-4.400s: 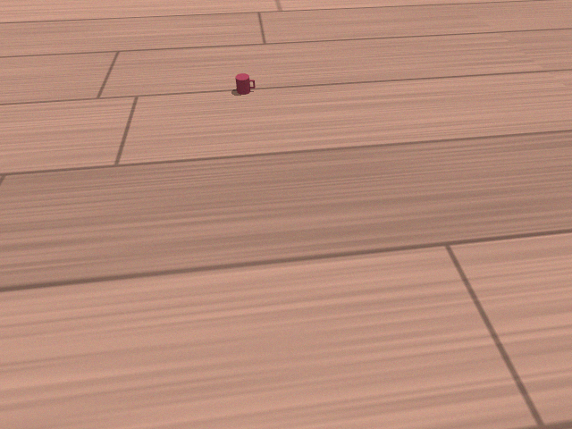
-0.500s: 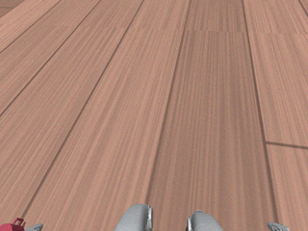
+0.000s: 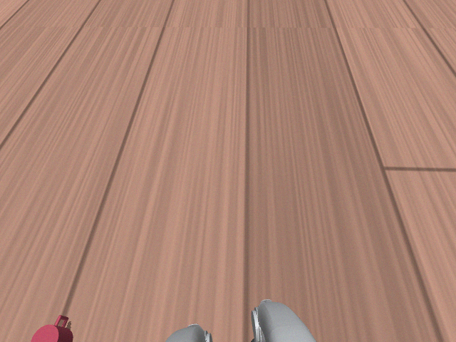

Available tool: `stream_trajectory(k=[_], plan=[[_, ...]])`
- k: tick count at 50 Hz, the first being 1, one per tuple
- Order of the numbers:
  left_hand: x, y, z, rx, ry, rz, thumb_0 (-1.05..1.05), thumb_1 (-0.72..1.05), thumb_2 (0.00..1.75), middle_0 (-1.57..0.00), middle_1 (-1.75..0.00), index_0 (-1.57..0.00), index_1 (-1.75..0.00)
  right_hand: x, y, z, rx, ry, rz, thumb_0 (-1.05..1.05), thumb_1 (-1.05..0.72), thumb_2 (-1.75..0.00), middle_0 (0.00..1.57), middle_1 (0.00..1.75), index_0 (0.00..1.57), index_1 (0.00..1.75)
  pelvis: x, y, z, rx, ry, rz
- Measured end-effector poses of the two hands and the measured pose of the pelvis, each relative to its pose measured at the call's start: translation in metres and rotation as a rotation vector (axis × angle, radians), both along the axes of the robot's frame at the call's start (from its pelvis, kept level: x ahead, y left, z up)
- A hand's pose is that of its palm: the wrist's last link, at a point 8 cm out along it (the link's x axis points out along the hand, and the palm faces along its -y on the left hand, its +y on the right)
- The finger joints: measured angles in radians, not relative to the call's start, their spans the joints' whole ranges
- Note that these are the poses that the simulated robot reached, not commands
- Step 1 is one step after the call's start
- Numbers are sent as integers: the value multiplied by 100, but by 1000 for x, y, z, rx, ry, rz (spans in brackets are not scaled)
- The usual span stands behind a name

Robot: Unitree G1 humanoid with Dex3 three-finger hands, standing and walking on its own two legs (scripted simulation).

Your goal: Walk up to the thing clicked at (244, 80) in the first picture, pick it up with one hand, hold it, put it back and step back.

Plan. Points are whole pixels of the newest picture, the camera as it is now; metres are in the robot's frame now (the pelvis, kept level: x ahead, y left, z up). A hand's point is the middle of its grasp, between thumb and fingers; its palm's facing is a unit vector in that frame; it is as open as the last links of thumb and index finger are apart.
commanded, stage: walk up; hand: left
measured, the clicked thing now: (55, 335) +0.24 +0.64 -0.69
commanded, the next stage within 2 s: none
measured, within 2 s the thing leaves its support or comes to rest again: neither
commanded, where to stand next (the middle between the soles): -0.19 +0.49 m, yaw -11 degrees
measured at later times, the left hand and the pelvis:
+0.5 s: hand out of the picture -0.03 +0.56 -0.13, palm faces -0.05 -0.76 -0.64, open 7.4 cm; pelvis -0.13 +0.22 -0.04, yaw -4 degrees
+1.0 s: hand out of the picture -0.16 +0.68 -0.11, palm faces -0.10 -0.80 -0.59, open 7.4 cm; pelvis -0.25 +0.39 +0.00, yaw -6 degrees
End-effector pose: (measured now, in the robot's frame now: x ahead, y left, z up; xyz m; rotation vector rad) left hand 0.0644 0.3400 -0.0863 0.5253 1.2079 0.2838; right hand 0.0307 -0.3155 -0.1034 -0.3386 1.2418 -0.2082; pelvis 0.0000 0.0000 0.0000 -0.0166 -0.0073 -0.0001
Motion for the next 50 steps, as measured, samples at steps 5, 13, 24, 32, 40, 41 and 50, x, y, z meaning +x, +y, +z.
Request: stream_trajectory(k=[5, 13, 24, 32, 40, 41, 50], plan=[[-14, 10, -2, -9, -3, -63, 0, 90, 90, -21, -30, -20, -30, -15, 24, -21, 10, -23, -24, 1, -90, -90, 20, 30, 20, 30, -23, 33, -9, -16, -5, -47], [-44, 71, 20, 37, -109, -59, 0, 89, 90, -21, -30, -21, -30, -20, 87, -23, 57, -80, 32, 1, -91, -90, 20, 30, 20, 30, -64, 88, -5, 11, -39, -33], [-92, 237, 10, 130, -137, -86, 0, 89, 90, -21, -30, -21, -30, -60, 179, -23, -42, -133, 46, 1, -91, -90, 20, 30, 20, 30, -126, 213, -34, 38, -47, -49], [-138, 289, -4, 56, -29, -26, 0, 90, 90, -20, -30, -20, -30, -143, 270, -2, -9, -65, -38, 1, -91, -90, 20, 30, 20, 30, -159, 269, -10, -21, -30, -60], [-183, 297, -6, -16, 25, -87, 0, 90, 90, -21, -30, -20, -30, -183, 311, -13, 5, -77, -49, 1, -90, -90, 21, 30, 20, 30, -196, 320, -9, 7, -6, -114], [-190, 300, -5, -13, 27, -92, 0, 90, 90, -21, -30, -20, -30, -185, 316, -19, 9, -83, -55, 1, -90, -90, 20, 30, 20, 30, -202, 327, -11, -15, -15, -119], [-229, 372, 28, 67, -70, -90, 0, 89, 90, -21, -30, -21, -30, -211, 384, -25, 72, -98, -20, 1, -91, -90, 20, 30, 20, 30, -249, 388, -3, 24, -32, -98]])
